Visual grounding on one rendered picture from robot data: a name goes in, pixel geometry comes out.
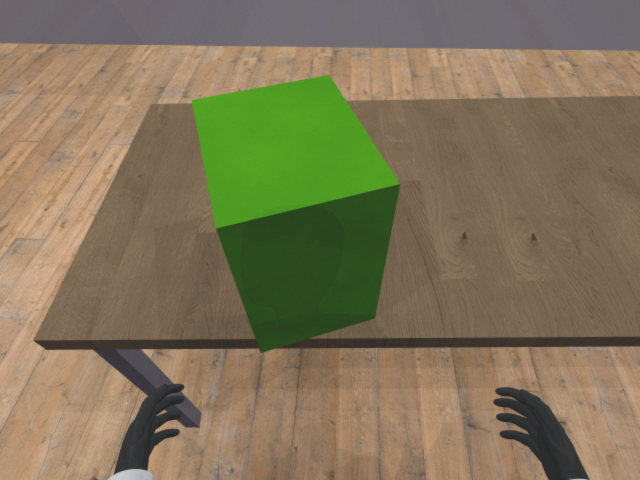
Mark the right robot hand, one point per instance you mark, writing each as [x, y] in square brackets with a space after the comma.
[546, 439]

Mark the table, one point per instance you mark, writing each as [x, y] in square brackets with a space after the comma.
[517, 224]

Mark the left robot hand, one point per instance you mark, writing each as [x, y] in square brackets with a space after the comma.
[140, 438]

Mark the carton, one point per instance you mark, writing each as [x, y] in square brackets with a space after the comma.
[303, 204]

